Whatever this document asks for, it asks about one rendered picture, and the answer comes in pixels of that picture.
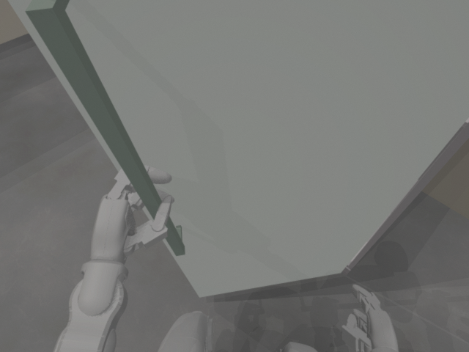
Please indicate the fridge door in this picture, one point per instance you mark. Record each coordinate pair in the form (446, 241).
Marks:
(290, 128)

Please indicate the robot left thigh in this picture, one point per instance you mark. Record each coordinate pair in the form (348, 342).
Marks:
(191, 332)

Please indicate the handle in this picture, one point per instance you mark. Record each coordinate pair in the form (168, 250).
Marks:
(55, 28)

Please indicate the robot right hand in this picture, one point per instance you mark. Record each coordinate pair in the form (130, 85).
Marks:
(377, 329)

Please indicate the left robot forearm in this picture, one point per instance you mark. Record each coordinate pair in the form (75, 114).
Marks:
(96, 304)

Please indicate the robot left hand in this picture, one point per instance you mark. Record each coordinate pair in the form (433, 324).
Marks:
(114, 219)

